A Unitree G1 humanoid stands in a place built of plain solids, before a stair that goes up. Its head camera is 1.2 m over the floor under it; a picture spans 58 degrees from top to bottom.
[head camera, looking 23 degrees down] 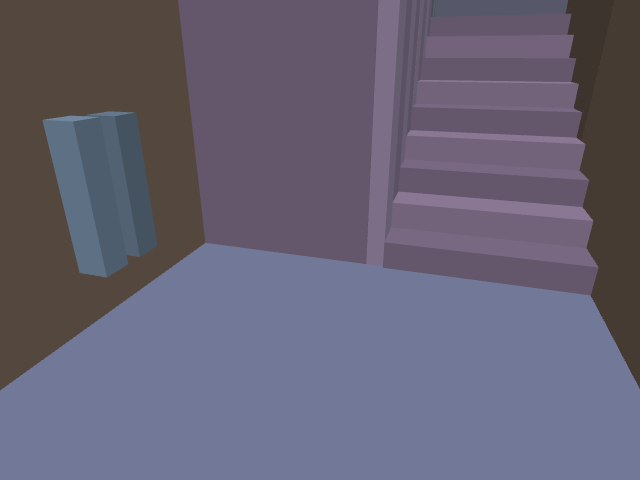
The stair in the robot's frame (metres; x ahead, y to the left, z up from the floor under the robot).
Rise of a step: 0.17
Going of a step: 0.26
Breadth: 1.14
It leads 17 degrees to the right of straight ahead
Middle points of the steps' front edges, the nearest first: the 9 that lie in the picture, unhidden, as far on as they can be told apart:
2.22 -0.93 0.17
2.47 -1.01 0.34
2.72 -1.08 0.51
2.97 -1.16 0.68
3.21 -1.24 0.85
3.46 -1.31 1.02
3.71 -1.39 1.19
3.96 -1.47 1.36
4.21 -1.54 1.53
